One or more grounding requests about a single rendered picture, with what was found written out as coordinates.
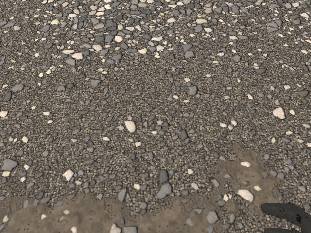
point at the right robot hand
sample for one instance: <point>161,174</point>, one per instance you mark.
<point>291,213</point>

